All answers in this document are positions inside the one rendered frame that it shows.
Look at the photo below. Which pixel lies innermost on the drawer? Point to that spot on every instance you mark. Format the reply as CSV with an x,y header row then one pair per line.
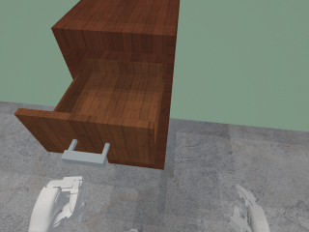
x,y
109,101

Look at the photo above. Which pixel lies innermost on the cabinet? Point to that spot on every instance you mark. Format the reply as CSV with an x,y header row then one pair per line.
x,y
143,31

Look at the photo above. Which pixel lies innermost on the left robot hand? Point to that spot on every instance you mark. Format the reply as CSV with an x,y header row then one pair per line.
x,y
68,195

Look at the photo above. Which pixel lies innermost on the right robot hand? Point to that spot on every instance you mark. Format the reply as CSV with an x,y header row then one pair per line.
x,y
253,218

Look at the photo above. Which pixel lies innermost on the handle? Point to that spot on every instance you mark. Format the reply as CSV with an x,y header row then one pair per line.
x,y
85,158

